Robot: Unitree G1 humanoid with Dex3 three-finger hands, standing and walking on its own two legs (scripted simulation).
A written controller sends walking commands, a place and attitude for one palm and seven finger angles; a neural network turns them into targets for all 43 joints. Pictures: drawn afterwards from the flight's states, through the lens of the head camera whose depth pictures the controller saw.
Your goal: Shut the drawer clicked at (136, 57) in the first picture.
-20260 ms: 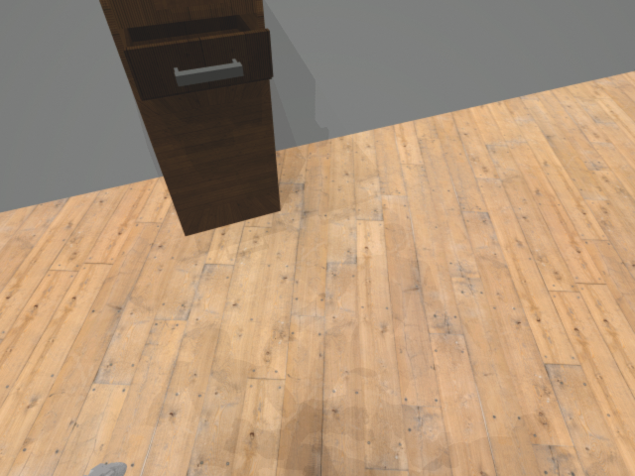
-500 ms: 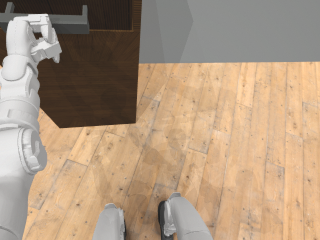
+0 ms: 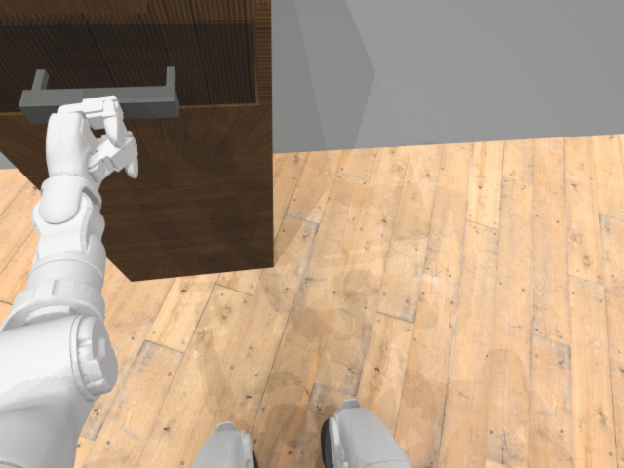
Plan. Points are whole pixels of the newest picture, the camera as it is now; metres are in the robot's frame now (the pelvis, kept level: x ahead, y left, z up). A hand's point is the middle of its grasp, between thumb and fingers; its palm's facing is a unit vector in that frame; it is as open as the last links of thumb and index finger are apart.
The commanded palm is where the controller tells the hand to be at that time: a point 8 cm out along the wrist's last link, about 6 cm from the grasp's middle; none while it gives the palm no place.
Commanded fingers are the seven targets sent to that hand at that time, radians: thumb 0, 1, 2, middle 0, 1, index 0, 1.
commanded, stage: pull the fist back off the drawer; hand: left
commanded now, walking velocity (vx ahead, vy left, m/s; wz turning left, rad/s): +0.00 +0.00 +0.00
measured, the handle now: (106, 90) +0.60 +0.22 +0.07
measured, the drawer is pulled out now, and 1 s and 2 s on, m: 0.00 0.00 0.00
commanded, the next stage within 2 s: draw the hand back to the body in 0.02 s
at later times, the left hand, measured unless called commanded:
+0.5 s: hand (83, 190) +0.41 +0.20 +0.12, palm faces +0.05 -1.00 -0.03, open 3.3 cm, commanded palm +0.37 +0.25 +0.13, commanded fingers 0.00 0.90 0.90 -1.40 -1.60 -1.40 -1.60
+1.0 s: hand out of the picture +0.28 +0.22 +0.18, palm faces +0.32 -0.90 -0.31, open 3.2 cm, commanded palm +0.23 +0.26 +0.20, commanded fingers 0.00 0.90 0.90 -1.40 -1.60 -1.40 -1.60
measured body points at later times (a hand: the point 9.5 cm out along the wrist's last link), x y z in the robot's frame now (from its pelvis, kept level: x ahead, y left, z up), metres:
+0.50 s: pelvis +0.03 +0.00 +0.04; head +0.09 +0.00 +0.48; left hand +0.40 +0.25 +0.12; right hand +0.15 -0.25 -0.07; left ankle +0.00 +0.11 -0.67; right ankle +0.04 -0.13 -0.67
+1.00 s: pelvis +0.04 -0.01 +0.07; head +0.03 -0.03 +0.52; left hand +0.26 +0.27 +0.20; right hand +0.24 -0.22 -0.01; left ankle +0.00 +0.11 -0.67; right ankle +0.04 -0.13 -0.67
